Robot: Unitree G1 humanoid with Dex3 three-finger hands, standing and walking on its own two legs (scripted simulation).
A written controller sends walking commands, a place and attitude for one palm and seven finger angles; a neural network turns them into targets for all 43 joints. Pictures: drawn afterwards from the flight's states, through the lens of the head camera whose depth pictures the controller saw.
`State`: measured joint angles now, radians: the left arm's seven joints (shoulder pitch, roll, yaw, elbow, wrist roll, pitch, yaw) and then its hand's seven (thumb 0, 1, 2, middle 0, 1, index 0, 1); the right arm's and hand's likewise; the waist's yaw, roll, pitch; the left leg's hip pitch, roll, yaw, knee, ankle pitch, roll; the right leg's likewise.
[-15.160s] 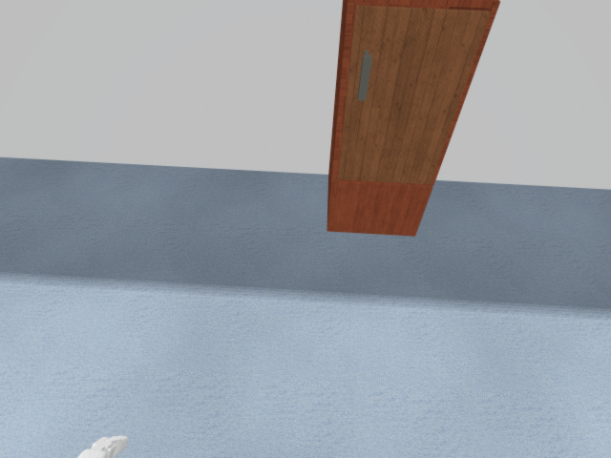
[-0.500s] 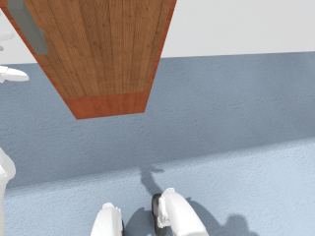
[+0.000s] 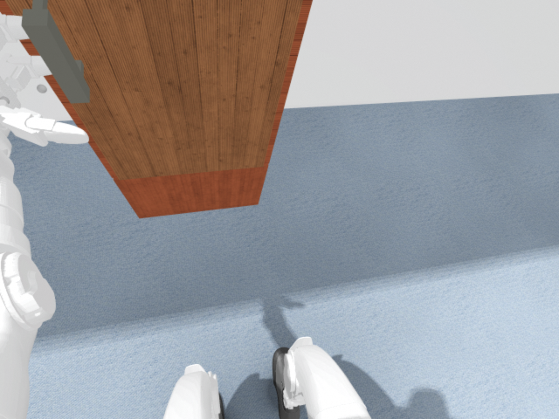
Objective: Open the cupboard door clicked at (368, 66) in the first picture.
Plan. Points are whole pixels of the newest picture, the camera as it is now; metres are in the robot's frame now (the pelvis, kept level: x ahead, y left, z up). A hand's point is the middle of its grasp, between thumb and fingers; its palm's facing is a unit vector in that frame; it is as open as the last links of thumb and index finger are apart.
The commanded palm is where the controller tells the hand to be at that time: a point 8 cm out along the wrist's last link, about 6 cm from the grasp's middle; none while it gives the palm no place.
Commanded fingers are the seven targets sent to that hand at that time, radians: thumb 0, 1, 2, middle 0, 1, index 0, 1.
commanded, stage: slide the fingers in behind the handle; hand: left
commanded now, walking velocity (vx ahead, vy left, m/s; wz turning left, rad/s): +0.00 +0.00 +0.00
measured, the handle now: (61, 48) +0.59 +0.22 +0.06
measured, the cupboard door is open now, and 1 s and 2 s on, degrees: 0 1 3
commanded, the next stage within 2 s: close the thumb around the handle in 1.18 s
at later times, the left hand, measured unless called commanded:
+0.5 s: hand (81, 87) +0.54 +0.20 +0.05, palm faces +0.05 -1.00 -0.02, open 14.0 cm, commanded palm +0.52 +0.23 +0.06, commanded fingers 0.00 -0.50 0.30 -0.30 -1.20 -0.30 -1.20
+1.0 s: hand (86, 88) +0.54 +0.19 +0.05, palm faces +0.09 -1.00 -0.04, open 14.2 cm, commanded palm +0.52 +0.21 +0.06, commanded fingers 0.00 -0.50 0.30 -0.30 -1.20 -0.30 -1.20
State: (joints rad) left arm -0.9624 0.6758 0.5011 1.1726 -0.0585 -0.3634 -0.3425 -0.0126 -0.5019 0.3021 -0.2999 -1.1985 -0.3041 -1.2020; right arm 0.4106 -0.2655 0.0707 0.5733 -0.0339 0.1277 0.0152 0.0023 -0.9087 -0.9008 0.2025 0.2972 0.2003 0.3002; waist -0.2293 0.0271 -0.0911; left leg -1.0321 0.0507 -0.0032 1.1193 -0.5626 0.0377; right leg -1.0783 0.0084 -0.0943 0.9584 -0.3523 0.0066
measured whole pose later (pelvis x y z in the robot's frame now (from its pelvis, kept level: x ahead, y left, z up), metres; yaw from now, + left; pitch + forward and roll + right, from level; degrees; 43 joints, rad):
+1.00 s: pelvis +0.01 -0.02 +0.00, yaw +2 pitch +27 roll -4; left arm -0.98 0.55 0.39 1.19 -0.06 -0.42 -0.18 -0.01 -0.50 0.30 -0.28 -1.20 -0.25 -1.20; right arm 0.41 -0.26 0.04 0.62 -0.05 0.09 0.03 0.00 -0.91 -0.90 0.20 0.30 0.20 0.30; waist -0.20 0.03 -0.10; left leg -1.01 0.04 -0.02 1.09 -0.56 0.01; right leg -1.06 0.00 -0.11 0.97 -0.38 -0.02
